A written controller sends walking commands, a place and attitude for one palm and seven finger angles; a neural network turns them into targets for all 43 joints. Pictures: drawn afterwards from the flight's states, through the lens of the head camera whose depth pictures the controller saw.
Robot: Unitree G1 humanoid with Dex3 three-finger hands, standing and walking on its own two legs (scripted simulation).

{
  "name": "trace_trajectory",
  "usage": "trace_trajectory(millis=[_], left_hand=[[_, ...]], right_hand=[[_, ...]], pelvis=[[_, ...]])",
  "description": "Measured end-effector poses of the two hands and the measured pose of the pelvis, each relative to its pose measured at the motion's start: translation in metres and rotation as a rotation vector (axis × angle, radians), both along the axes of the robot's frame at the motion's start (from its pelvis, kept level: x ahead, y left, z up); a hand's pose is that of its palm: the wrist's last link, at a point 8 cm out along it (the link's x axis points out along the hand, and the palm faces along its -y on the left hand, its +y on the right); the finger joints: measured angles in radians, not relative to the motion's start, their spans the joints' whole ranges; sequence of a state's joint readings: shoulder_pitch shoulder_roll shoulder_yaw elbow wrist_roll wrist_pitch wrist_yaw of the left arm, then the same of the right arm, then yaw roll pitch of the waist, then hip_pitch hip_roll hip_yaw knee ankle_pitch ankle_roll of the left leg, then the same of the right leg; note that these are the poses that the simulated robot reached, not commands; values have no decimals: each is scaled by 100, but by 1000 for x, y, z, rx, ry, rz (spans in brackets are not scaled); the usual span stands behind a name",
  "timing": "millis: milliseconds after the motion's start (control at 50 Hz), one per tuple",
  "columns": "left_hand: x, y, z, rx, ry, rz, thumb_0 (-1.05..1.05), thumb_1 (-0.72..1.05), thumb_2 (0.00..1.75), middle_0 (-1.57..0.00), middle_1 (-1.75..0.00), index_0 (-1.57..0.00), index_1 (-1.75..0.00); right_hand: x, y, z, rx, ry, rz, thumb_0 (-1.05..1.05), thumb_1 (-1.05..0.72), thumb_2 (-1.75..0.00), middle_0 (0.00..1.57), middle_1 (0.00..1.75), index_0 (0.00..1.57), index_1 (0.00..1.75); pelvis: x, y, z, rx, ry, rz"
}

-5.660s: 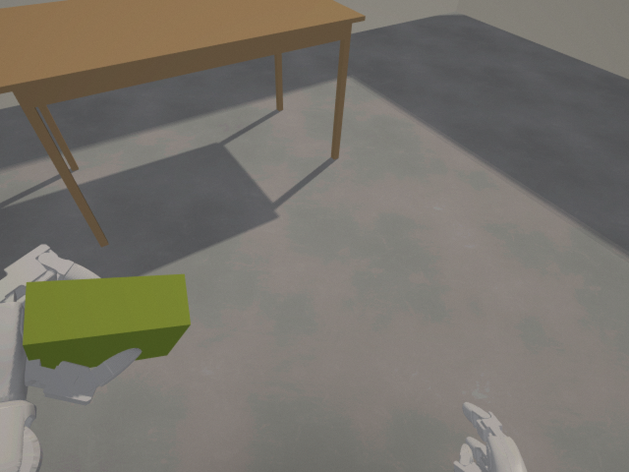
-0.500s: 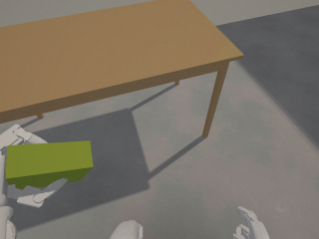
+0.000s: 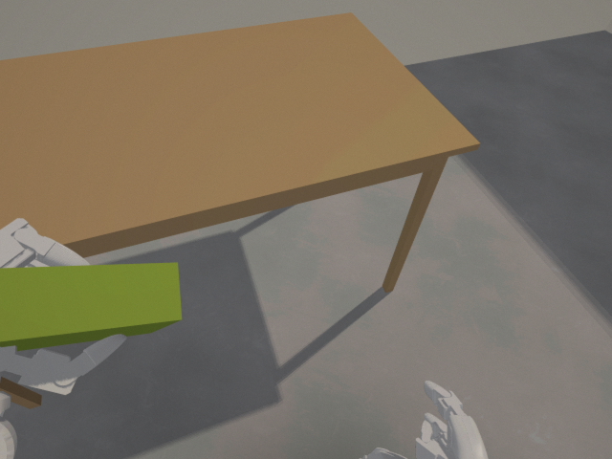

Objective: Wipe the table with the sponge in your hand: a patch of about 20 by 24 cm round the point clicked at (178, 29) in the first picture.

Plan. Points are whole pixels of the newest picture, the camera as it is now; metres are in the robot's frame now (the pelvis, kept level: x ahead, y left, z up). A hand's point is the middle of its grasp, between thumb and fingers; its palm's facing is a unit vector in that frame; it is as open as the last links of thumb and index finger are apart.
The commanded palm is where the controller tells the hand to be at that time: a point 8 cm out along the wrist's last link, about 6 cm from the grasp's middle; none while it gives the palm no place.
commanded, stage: take the last steps up to it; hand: left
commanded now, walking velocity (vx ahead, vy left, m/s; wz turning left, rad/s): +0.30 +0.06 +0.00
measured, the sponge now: (117, 305) +0.23 +0.20 +0.16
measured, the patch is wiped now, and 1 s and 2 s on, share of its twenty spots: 0.00 0.00 0.00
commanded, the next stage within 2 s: come to a stop and stand still in 1.04 s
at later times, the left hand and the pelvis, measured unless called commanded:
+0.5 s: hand (106, 215) +0.31 +0.23 +0.18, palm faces +0.39 -0.78 -0.48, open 9.6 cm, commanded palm +0.26 +0.28 +0.17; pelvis +0.10 +0.00 +0.00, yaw +1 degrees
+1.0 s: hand (139, 168) +0.39 +0.23 +0.17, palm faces +0.45 -0.76 -0.48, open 9.6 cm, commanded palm +0.34 +0.27 +0.17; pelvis +0.18 -0.01 -0.01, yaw +0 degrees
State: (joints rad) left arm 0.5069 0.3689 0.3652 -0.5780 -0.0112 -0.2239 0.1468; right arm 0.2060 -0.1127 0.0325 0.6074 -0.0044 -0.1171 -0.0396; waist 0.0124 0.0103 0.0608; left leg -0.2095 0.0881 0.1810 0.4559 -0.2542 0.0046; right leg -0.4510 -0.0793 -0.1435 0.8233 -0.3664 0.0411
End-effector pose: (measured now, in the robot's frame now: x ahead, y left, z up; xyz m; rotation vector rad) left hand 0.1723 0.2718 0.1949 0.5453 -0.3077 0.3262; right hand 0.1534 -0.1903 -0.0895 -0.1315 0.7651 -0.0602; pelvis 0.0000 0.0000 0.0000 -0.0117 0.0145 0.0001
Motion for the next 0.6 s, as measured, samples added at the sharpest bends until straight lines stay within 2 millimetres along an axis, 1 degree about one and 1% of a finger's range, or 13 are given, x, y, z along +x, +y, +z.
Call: trace_trajectory(millis=[40,80,120,160,200,260,320,360,400,460,520,560,600], left_hand=[[8,-4,0,23,21,16,0,-45,100,-80,-134,-79,-134],[16,-7,-2,49,35,43,0,-45,100,-80,-134,-79,-134],[26,-12,-6,64,35,67,0,-45,100,-80,-134,-79,-134],[35,-16,-11,34,36,81,0,-45,100,-80,-134,-79,-134],[44,-20,-16,-9,43,83,0,-45,100,-80,-134,-79,-134],[56,-25,-20,-29,77,70,0,-45,100,-80,-134,-79,-134],[67,-29,-17,-16,95,36,0,-45,100,-80,-134,-79,-134],[74,-28,-12,3,89,15,0,-45,100,-80,-134,-79,-134],[81,-24,-5,23,71,3,0,-45,100,-80,-134,-79,-134],[91,-12,2,40,31,5,0,-45,100,-80,-134,-79,-134],[104,6,1,33,-21,20,0,-45,100,-80,-134,-79,-134],[116,19,-5,24,-65,24,0,-45,100,-80,-134,-79,-134],[129,30,-13,-3,-84,37,0,-45,100,-80,-134,-79,-134]], right_hand=[[7,-2,-8,14,17,5,1,-90,-90,20,30,20,30],[15,-9,-17,23,28,4,1,-90,-90,20,30,20,30],[26,-21,-29,22,36,4,1,-89,-90,20,30,20,30],[35,-35,-34,2,59,6,1,-90,-90,20,30,20,30],[43,-49,-31,-23,72,-4,1,-90,-90,20,30,20,30],[53,-70,-20,-65,72,-32,1,-90,-90,20,30,20,30],[63,-85,-8,-109,70,-52,1,-90,-90,20,30,20,30],[69,-91,-2,-135,71,-60,1,-90,-90,20,30,20,30],[76,-92,3,-157,70,-65,1,-90,-90,19,30,20,30],[87,-87,7,-177,65,-71,1,-90,-90,19,30,20,30],[102,-72,6,-187,49,-78,1,-90,-90,19,30,19,30],[115,-60,2,-187,19,-91,1,-90,-90,19,30,20,30],[125,-44,-1,-158,2,-99,1,-90,-90,19,30,20,30]], pelvis=[[10,-5,-2,7,0,0],[20,-13,-7,17,-4,2],[28,-20,-15,13,-14,10],[34,-23,-16,19,-26,18],[40,-25,-13,35,-32,13],[51,-26,-7,46,-26,10],[62,-26,-1,54,-18,17],[69,-24,1,58,-15,19],[78,-20,1,59,-15,18],[93,-11,0,55,-16,13],[111,2,-7,44,-24,7],[122,13,-17,37,-33,-1],[126,17,-20,48,-47,-3]])
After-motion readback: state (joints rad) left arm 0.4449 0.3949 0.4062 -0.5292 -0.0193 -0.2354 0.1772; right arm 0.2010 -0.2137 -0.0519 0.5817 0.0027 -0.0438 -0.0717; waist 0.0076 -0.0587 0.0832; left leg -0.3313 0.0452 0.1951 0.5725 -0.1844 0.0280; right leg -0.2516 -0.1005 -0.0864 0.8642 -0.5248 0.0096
